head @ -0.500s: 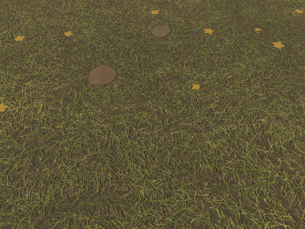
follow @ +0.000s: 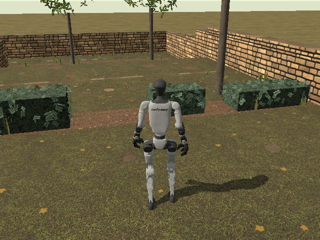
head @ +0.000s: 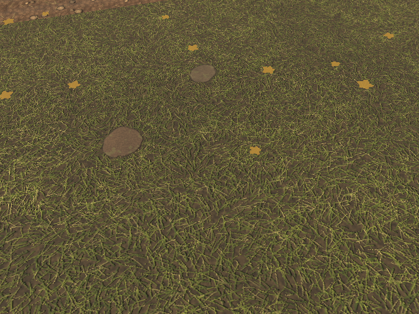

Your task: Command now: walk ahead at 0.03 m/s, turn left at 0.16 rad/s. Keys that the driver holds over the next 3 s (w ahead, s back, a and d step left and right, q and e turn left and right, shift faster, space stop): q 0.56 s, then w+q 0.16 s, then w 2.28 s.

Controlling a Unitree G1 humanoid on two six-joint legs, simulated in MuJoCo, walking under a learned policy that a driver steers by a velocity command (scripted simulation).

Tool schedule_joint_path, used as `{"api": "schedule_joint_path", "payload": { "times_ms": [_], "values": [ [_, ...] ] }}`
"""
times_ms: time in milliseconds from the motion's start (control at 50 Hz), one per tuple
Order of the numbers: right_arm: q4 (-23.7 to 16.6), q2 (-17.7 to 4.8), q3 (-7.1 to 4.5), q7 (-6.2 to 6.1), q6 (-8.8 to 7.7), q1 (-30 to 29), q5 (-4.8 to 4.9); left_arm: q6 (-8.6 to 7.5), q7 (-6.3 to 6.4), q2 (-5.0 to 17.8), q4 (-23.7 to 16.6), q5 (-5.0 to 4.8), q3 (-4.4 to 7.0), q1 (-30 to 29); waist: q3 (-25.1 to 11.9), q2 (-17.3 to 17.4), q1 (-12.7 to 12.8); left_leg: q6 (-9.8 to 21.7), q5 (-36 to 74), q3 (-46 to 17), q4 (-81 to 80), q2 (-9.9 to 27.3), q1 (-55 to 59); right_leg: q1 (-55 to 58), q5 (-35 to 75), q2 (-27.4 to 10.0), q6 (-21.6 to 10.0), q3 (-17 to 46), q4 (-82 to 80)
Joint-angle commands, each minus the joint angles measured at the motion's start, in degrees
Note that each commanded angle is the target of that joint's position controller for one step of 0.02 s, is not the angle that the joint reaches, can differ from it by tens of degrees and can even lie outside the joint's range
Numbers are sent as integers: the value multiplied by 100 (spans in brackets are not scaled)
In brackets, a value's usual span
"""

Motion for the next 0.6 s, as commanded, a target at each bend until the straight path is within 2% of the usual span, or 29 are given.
{"api": "schedule_joint_path", "payload": {
  "times_ms": [20,60,120,180,200,220,240,260,280,300,320,340,360,380,400,420,440,480,520,560,600],
  "values": [
    [-325,-817,-187,-60,3,52,74,-58,93,865,-302,-14,244,-86,-382,-9,80,68,2211,-557,-264,421,-850,1370,2359,-361,-418,308,83],
    [-464,-906,-247,-93,47,-31,116,-19,161,945,-295,-16,306,-46,-439,14,82,145,2325,-706,-36,426,-917,1369,2374,-410,-473,241,155],
    [-665,-868,-296,-126,130,-57,129,34,192,950,-301,-10,368,49,-553,-80,99,205,1927,-890,380,387,-1176,1388,2257,-647,-633,317,144],
    [-893,-816,-321,-138,237,-76,109,36,168,1008,-329,16,402,139,-725,-370,152,119,1118,-775,1010,221,-1479,1430,1894,-1269,-977,825,-194],
    [-957,-785,-327,-136,275,-39,104,24,167,1050,-333,18,403,111,-765,-615,124,50,688,-588,1361,128,-1531,1395,1853,-1587,-1141,1091,-398],
    [-966,-749,-336,-120,307,104,91,11,184,1074,-389,12,391,-75,-825,-965,56,-31,-396,-361,1895,52,-1483,1240,1897,-1984,-1356,1380,-604],
    [-1008,-779,-361,-89,337,134,99,5,207,1086,-472,24,367,-262,-789,-1067,29,-75,-1192,-242,2298,143,-1535,1029,1842,-2276,-1485,1580,-749],
    [-1085,-803,-371,-56,366,70,97,6,220,1157,-516,17,367,-379,-685,-944,36,-79,-1419,-264,2318,303,-1507,790,1696,-2303,-1430,1486,-827],
    [-1106,-775,-374,-28,390,167,109,22,220,1259,-557,-20,381,-666,-609,-851,-121,-17,-1117,-261,1828,424,-1140,415,1485,-2126,-1170,1122,-775],
    [-998,-712,-384,4,396,464,106,66,200,1326,-590,-97,402,-1028,-571,-767,-364,94,-209,-51,975,321,-455,-82,1195,-1776,-815,513,-549],
    [-918,-715,-418,43,385,590,56,128,189,1203,-525,-153,399,-992,-435,-521,-381,250,539,-153,299,137,-93,-464,321,-1310,-439,-70,32],
    [-1052,-1340,-560,10,347,599,-13,186,173,933,-494,-78,349,-558,-153,1116,-143,692,1332,-2005,-758,1074,147,-1465,-1052,-518,164,-971,1627],
    [-1323,-1883,-579,46,214,491,-175,139,215,887,-914,-110,289,-1223,-31,1972,-321,1588,1627,-4078,-1636,2134,-431,-2125,-2617,143,227,-213,2584],
    [-1432,-1643,-487,42,63,247,-306,108,237,1036,-894,-170,330,-1241,79,1342,-189,1766,1491,-3849,-1576,2131,-506,-2094,-2535,11,184,307,3326],
    [-1487,-1474,-430,1,-31,-65,-205,107,256,1109,-796,-134,370,-986,95,942,55,1503,1530,-3307,-1335,1880,-401,-2165,-2032,-32,149,388,3617],
    [-1540,-1418,-421,-49,-63,-298,-20,113,309,1153,-620,-34,407,-747,43,470,173,1164,1549,-2892,-1145,1604,-231,-2173,-1526,-111,185,404,3661],
    [-1598,-1379,-405,-95,-63,-447,64,104,331,1137,-541,32,407,-598,-91,376,209,975,1950,-2700,-979,1487,-45,-2180,-1147,-172,231,463,3615],
    [-1612,-1234,-345,-153,9,-264,75,74,256,981,-529,-28,358,-522,-389,396,169,924,3033,-2391,-791,1295,163,-1909,-789,-65,353,401,3814],
    [-1627,-1218,-343,-184,45,-33,80,58,201,921,-596,-82,318,-597,-506,405,74,958,3348,-2341,-734,1232,488,-1932,-674,11,411,402,3682],
    [-1655,-1275,-365,-208,85,91,99,43,183,910,-672,-93,289,-705,-481,504,2,954,3199,-2439,-741,1181,716,-2002,-636,49,444,436,3272],
    [-1676,-1264,-377,-220,103,232,142,-9,112,968,-704,-107,296,-737,-488,590,-62,968,1228,-2719,-1051,1062,813,-1984,-424,20,436,497,2567]
  ]
}}
Next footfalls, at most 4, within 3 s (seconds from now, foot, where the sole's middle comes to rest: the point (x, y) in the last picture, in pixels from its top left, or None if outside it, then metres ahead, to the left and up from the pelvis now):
0.92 right None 0.12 -0.07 -0.77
1.34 left None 0.24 0.28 -0.77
1.96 right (175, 274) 0.71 0.15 -0.94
2.44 left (94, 236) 0.88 0.48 -0.94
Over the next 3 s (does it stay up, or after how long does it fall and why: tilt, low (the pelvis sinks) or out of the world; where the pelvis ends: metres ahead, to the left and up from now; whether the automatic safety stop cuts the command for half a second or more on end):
stays up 1.03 0.40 -0.19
